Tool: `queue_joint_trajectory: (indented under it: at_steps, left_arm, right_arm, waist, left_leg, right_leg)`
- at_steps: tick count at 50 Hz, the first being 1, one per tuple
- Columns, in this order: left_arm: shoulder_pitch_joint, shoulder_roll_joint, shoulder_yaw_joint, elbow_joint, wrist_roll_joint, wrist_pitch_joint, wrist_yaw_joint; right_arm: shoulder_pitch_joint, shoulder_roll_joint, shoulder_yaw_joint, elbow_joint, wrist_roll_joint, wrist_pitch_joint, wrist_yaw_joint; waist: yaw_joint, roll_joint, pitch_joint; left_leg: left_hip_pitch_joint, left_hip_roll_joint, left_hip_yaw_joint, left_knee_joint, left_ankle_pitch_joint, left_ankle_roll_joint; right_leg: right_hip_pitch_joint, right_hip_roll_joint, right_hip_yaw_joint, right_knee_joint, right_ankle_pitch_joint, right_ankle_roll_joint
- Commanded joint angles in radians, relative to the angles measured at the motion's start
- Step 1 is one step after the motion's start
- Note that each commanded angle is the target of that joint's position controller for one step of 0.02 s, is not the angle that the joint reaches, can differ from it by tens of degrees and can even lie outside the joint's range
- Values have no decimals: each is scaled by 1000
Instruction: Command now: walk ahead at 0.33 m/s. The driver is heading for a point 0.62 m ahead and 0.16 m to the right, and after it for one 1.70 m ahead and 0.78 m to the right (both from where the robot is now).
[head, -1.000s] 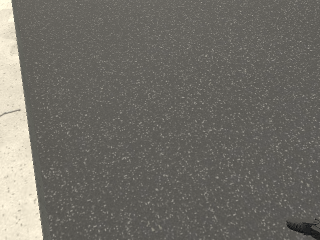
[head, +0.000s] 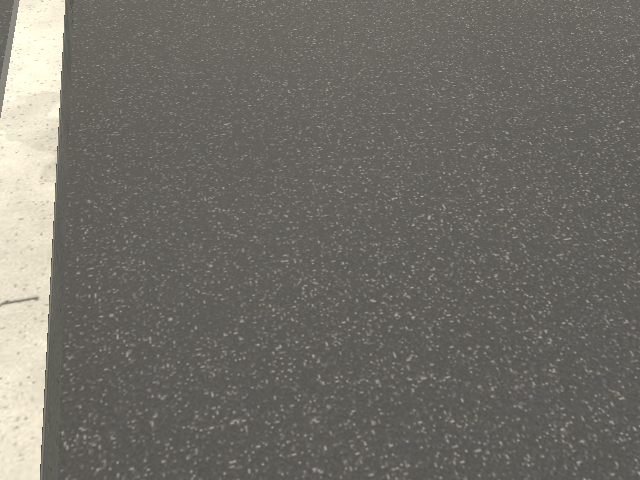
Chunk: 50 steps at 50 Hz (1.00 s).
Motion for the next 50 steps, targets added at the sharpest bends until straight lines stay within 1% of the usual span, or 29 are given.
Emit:
queue_joint_trajectory:
  at_steps: [1, 2, 3, 4, 6, 8, 13, 16, 19, 21, 22, 23, 24, 25, 26, 27, 28, 29, 30, 31, 34, 37, 40, 43, 45, 47, 48, 49, 50]
  left_arm:
    - [-163, 84, 17, -107, 1, -21, -2]
    - [-166, 57, 11, -149, 1, -37, 3]
    - [-172, 116, 27, -151, -10, -51, 7]
    - [-143, 132, 34, -139, -23, -59, 1]
    - [-154, 115, 32, -125, -11, -67, -9]
    - [-171, 97, 33, -125, -1, -64, -25]
    - [-298, 38, 8, -169, 4, -60, -42]
    - [-370, 50, 6, -195, -3, -63, -50]
    - [-396, 81, 13, -214, -6, -68, -58]
    - [-354, 111, 25, -208, -3, -71, -60]
    - [-280, 132, 37, -191, -1, -69, -56]
    - [-127, 164, 57, -146, -1, -64, -46]
    - [58, 209, 72, -107, 4, -57, -33]
    - [132, 306, 88, -81, 21, -58, -40]
    - [134, 209, 62, -79, 15, -57, -41]
    - [42, 174, 47, -80, 10, -59, -40]
    - [-32, 159, 41, -88, 12, -60, -40]
    - [-80, 141, 36, -88, 21, -64, -44]
    - [-108, 120, 30, -88, 32, -71, -47]
    - [-122, 109, 29, -82, 31, -77, -49]
    - [-100, 126, 33, -49, 22, -93, -47]
    - [-48, 151, 38, -19, 19, -85, -32]
    - [11, 170, 41, 6, 7, -73, -20]
    - [74, 183, 43, 39, 0, -55, -12]
    - [97, 185, 44, 53, 1, -37, -4]
    - [82, 201, 51, 50, 0, -22, 6]
    - [55, 206, 54, 40, -1, -17, 10]
    - [38, 189, 48, 25, 1, -16, 10]
    - [24, 126, 27, -20, 21, -18, 11]
  right_arm:
    - [169, -146, -48, 9, -4, -31, 9]
    - [266, -257, -77, 26, -2, -33, 15]
    - [268, -208, -59, 18, -11, -39, 17]
    - [220, -167, -43, 9, -13, -45, 13]
    - [163, -139, -31, -3, -13, -44, 11]
    - [155, -101, -13, 4, -17, -32, 8]
    - [175, -154, -16, 26, -11, -17, -14]
    - [211, -179, -19, 48, -5, -17, -18]
    - [212, -185, -22, 70, 5, -16, -18]
    - [199, -202, -28, 75, 1, -9, -18]
    - [189, -216, -32, 75, -3, -3, -18]
    - [183, -208, -29, 74, -8, 5, -20]
    - [183, -181, -15, 55, -23, 7, -23]
    - [330, -28, 30, 39, -17, -9, -14]
    - [294, -111, 13, 63, 1, -32, -5]
    - [166, -183, -10, 22, 29, -41, 0]
    - [94, -180, -6, 3, 24, -47, -4]
    - [65, -166, -8, 0, 4, -46, -9]
    - [90, -151, -10, 6, -4, -36, -11]
    - [114, -132, -8, 18, -4, -24, -11]
    - [81, -112, -4, 8, -11, -2, -16]
    - [-42, -109, 1, -30, -22, -8, -15]
    - [-165, -90, 11, -62, -22, -24, -3]
    - [-262, -89, 17, -92, -16, -37, 14]
    - [-291, -101, 14, -107, -23, -48, 26]
    - [-246, -142, -1, -100, -29, -55, 27]
    - [-183, -163, -10, -80, -33, -58, 23]
    - [-80, -201, -25, -52, -40, -62, 13]
    - [55, -272, -39, -39, -63, -62, 1]
  waist:
    - [-120, 25, 19]
    - [-131, 305, -12]
    - [-137, 275, 9]
    - [-99, 191, 45]
    - [-78, 105, 58]
    - [-63, 117, 52]
    - [-84, 105, 83]
    - [-101, 120, 108]
    - [-78, 119, 127]
    - [-39, 127, 83]
    - [6, 140, 25]
    - [84, 129, -71]
    - [156, 71, -203]
    - [81, -243, -380]
    - [107, -210, -391]
    - [90, -141, -191]
    - [60, -43, -95]
    - [27, -3, -38]
    - [-13, -35, -31]
    - [-31, -54, -35]
    - [-42, -41, 5]
    - [-10, -16, 45]
    - [35, -7, 67]
    - [65, -3, 89]
    - [63, -20, 75]
    - [26, -60, 28]
    - [-9, -72, -8]
    - [-61, -55, -78]
    - [-105, 55, -246]
  left_leg:
    - [294, 99, -175, -182, 24, 62]
    - [424, 292, -544, -325, -57, 188]
    - [446, 370, -701, -375, -43, 260]
    - [442, 359, -616, -352, -22, 244]
    - [421, 304, -459, -377, 49, 193]
    - [368, 251, -333, -409, 213, 155]
    - [260, 197, -155, -455, 373, 140]
    - [199, 208, -125, -479, 335, 135]
    - [261, 254, -121, -456, 382, 115]
    - [321, 262, -103, -369, 596, 92]
    - [330, 249, -84, -269, 783, 78]
    - [287, 209, -49, -86, 905, 55]
    - [84, 168, -32, 193, 701, 24]
    - [-282, -26, -26, 602, 13, -45]
    - [-387, -24, -162, 720, -218, -29]
    - [-476, 33, -131, 755, -149, -19]
    - [-451, 85, -98, 711, -53, -13]
    - [-412, 120, -86, 653, 11, -16]
    - [-343, 152, -96, 611, 58, -17]
    - [-301, 161, -94, 587, 79, -23]
    - [-332, 175, -77, 497, 138, -49]
    - [-414, 177, -70, 312, 300, -73]
    - [-366, 137, -41, 103, 443, -80]
    - [-334, 97, -35, -20, 469, -87]
    - [-299, 64, -40, -85, 448, -77]
    - [-218, 41, -53, -126, 402, -54]
    - [-130, 29, -43, -155, 406, -37]
    - [38, 46, -36, -189, 520, -9]
    - [342, 225, -172, -93, 872, 50]
  right_leg:
    - [-306, -66, 84, 8, 55, -70]
    - [-488, 60, -54, 327, -13, 0]
    - [-635, 46, 39, 525, -201, 3]
    - [-695, -5, 72, 612, -150, -20]
    - [-727, -65, 49, 591, 14, -43]
    - [-660, -92, 24, 516, 112, -32]
    - [-563, -67, -42, 208, 309, 22]
    - [-456, -40, -56, 75, 413, 21]
    - [-444, -41, -30, 14, 405, -20]
    - [-370, -17, -46, -4, 353, -55]
    - [-262, 13, -72, -6, 328, -77]
    - [-61, 40, -96, -10, 328, -106]
    - [251, -88, 47, 32, 312, -157]
    - [581, -354, 568, -96, 9, -320]
    - [552, -369, 782, -266, -145, -306]
    - [401, -345, 624, -280, -131, -252]
    - [239, -310, 490, -295, -12, -230]
    - [107, -269, 387, -317, 110, -219]
    - [25, -232, 313, -344, 184, -210]
    - [-20, -212, 272, -373, 213, -216]
    - [-76, -203, 186, -426, 286, -241]
    - [-41, -193, 134, -447, 331, -236]
    - [-38, -164, 87, -442, 350, -207]
    - [11, -175, 100, -395, 381, -201]
    - [69, -183, 118, -308, 505, -179]
    - [117, -187, 154, -207, 595, -142]
    - [116, -169, 159, -133, 651, -121]
    - [74, -109, 135, 1, 661, -82]
    - [-101, -27, 94, 274, 390, -33]
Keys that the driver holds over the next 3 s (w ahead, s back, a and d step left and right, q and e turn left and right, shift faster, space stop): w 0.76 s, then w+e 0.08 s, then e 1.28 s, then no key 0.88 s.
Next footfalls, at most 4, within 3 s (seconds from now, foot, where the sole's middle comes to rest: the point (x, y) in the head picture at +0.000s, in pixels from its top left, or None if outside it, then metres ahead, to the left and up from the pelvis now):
0.48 right None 0.39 -0.13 -0.77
0.98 left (285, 408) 0.69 0.09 -0.77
1.44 right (398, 449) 0.61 -0.15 -0.77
1.90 left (308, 400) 0.71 0.04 -0.77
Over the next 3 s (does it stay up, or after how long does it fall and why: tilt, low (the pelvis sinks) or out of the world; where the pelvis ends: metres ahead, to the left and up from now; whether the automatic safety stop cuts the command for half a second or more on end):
stays up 0.58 -0.06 0.01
